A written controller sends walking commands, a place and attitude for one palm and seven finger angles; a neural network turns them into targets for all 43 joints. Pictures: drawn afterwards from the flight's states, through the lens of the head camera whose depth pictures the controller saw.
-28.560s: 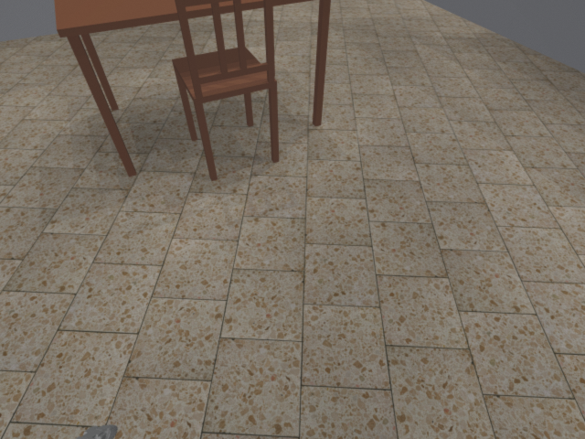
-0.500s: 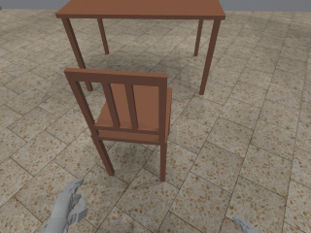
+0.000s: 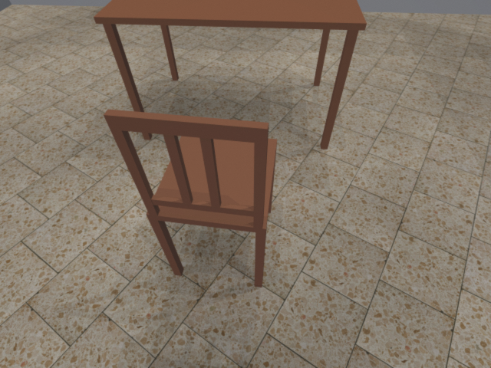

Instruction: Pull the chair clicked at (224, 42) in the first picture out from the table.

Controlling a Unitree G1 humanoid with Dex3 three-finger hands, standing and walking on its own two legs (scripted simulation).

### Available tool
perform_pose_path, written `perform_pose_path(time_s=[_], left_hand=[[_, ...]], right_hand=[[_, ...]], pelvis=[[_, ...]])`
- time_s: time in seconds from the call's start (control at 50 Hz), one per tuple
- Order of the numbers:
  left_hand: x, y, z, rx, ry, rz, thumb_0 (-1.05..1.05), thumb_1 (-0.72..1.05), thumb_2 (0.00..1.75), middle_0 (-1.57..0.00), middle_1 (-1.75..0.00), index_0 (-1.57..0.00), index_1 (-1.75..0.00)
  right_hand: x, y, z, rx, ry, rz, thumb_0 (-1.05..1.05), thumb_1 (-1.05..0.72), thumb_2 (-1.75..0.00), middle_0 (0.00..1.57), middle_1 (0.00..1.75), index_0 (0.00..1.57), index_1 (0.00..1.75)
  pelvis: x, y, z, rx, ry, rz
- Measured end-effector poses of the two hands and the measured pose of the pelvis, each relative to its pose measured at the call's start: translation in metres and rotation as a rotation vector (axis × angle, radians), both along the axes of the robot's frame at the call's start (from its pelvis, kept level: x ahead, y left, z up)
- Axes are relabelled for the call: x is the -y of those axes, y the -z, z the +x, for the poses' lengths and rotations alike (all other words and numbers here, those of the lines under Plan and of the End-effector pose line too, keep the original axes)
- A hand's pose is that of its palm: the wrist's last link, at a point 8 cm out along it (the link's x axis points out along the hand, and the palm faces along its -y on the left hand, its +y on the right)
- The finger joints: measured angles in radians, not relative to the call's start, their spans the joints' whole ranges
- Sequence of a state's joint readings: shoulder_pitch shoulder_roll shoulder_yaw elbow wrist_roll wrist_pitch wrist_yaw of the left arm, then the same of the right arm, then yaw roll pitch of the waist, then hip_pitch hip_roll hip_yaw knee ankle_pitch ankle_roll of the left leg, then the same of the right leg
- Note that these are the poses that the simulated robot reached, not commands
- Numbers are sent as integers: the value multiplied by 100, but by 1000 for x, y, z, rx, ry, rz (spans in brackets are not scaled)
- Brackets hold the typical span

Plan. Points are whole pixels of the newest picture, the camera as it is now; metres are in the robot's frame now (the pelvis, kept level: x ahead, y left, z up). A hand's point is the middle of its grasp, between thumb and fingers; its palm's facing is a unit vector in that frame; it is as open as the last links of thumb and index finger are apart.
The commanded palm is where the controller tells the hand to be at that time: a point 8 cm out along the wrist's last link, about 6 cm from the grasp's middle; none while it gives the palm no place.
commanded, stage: let the arm hang, fingers relaxed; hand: left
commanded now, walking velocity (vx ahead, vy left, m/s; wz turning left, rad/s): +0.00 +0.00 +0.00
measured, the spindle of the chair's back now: (179, 170) +0.58 +0.21 -0.09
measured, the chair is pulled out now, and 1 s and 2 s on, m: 0.67 0.67 0.67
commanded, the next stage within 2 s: look to check the result in 0.42 s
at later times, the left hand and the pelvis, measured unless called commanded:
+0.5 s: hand out of the picture -0.02 +0.16 -0.17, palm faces +0.03 -0.98 -0.17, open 7.4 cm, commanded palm none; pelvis +0.00 +0.00 +0.00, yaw +0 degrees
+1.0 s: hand out of the picture -0.01 +0.16 -0.17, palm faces +0.02 -0.98 -0.18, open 7.4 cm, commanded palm none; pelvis +0.00 +0.00 +0.00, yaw +0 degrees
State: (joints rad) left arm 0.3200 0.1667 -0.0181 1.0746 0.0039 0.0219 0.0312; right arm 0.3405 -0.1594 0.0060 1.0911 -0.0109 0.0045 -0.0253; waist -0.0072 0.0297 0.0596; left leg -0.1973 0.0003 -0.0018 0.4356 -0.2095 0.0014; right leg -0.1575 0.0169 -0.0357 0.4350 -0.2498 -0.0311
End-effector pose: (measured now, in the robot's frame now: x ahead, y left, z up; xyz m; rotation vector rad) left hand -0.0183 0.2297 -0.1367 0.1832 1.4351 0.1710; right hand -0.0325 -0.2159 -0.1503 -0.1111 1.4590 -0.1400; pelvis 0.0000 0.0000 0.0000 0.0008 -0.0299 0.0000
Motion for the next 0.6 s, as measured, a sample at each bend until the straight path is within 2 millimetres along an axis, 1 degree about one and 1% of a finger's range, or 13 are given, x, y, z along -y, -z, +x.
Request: perform_pose_path(time_s=[0.12, 0.16, 0.3, 0.48, 0.6], left_hand=[[19, 4, 6, 28, 1, -44, 1, 91, 90, -19, -30, -19, -30], [23, 5, 7, 28, 4, -47, 1, 92, 90, -20, -30, -20, -30], [25, 6, 2, 24, -7, -53, 2, 92, 90, -20, -30, -20, -30], [25, 6, -2, 9, -17, -55, 1, 91, 90, -19, -30, -19, -30], [26, 7, 1, 11, -16, -60, 1, 91, 90, -19, -30, -19, -30]], right_hand=[[-14, 2, 3, 24, 10, 30, 1, -91, -90, 20, 30, 19, 30], [-17, 3, 5, 33, 15, 36, 1, -91, -90, 20, 30, 19, 30], [-22, 3, 3, 32, 25, 42, 1, -91, -90, 20, 30, 19, 30], [-18, 2, -7, -3, 34, 28, 1, -91, -90, 20, 30, 19, 30], [-17, 0, -8, -10, 37, 19, 1, -91, -90, 20, 30, 19, 30]], pelvis=[[0, 0, -1, 4, 4, 1], [0, 0, -1, 5, 6, 1], [0, 0, -1, 0, 8, 0], [0, 0, 1, -7, 7, 0], [-1, 0, 2, -6, 7, 0]])
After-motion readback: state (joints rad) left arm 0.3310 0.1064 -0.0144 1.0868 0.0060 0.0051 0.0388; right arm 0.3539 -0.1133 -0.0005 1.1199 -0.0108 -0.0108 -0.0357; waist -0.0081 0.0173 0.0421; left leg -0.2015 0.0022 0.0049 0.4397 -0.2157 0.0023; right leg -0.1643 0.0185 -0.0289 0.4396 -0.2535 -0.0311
